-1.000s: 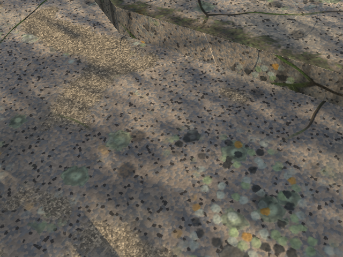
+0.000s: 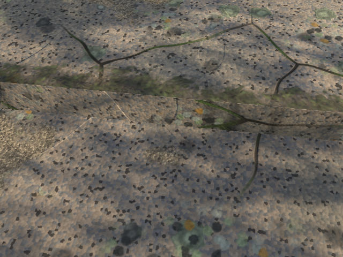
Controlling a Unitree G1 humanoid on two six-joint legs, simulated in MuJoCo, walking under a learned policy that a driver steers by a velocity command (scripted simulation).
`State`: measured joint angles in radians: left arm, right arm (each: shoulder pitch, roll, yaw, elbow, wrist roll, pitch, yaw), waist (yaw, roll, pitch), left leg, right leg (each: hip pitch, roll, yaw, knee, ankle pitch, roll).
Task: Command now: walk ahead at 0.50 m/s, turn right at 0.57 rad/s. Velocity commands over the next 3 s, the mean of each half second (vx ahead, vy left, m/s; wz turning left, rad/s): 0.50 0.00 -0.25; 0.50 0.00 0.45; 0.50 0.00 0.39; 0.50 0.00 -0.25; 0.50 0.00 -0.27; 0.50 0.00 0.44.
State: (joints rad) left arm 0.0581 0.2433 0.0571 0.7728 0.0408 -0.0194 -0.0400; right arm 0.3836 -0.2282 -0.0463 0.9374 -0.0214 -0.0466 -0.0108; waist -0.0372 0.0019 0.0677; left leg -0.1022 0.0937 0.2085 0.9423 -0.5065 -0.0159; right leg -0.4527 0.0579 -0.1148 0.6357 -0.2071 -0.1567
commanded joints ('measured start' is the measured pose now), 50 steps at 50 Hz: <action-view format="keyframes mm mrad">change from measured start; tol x16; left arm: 1 307 254 78 39 -25 15 36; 27 403 98 -4 82 -42 -70 53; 46 -134 93 -36 -113 -12 -50 18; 50 73 157 -15 -58 -12 -74 43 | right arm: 1 -151 -136 -24 -181 12 -44 17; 7 -81 -97 -17 -156 -28 15 23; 20 -439 -88 5 -261 -2 6 50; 27 136 -316 -81 -104 -32 -11 13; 31 -106 -162 -45 -121 15 -1 34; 50 -12 -233 -70 -95 10 -19 6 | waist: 1 143 -47 -179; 21 109 -65 25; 26 -121 -22 -233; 27 -79 219 -321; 31 31 -18 -37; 50 58 65 -118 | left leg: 1 -694 -26 -231 460 103 19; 5 -459 35 -235 220 194 -8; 21 -536 -48 -140 -351 452 82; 25 -124 -174 -105 -461 353 171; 26 120 -52 -260 -477 310 226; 27 385 222 -795 -541 256 398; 28 364 241 -979 -664 279 399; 33 -79 68 -544 -744 504 293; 42 -24 -10 -502 -747 571 234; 50 9 -19 -568 -443 886 152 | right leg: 1 666 -379 667 -365 -8 -231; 8 299 -187 350 -434 372 -131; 20 575 -230 241 -458 541 -25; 25 572 -224 119 -24 1026 30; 26 391 -198 92 231 794 46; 27 4 7 34 658 148 109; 28 -145 25 175 742 -235 93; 45 -157 -91 123 -11 190 211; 50 218 -33 133 -199 84 149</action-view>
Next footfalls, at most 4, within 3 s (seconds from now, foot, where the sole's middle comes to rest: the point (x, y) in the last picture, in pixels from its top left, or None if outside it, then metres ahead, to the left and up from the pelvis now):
0.50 left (159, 252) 0.46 0.07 -0.75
1.02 right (195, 178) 0.76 -0.09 -0.75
1.50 left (134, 163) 0.85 0.17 -0.75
2.10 right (164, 75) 1.20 0.03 -0.56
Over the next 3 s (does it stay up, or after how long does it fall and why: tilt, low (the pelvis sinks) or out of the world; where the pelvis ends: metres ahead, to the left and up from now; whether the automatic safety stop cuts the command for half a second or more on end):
stays up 1.60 0.09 0.21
